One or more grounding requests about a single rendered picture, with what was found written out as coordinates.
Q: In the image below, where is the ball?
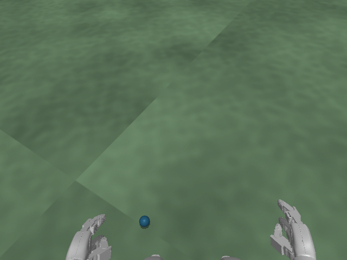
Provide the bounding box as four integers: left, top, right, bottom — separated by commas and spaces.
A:
139, 216, 150, 227

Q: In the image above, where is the right robot hand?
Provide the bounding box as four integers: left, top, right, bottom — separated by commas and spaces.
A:
271, 199, 316, 260

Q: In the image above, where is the left robot hand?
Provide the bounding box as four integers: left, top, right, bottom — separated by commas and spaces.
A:
66, 214, 111, 260

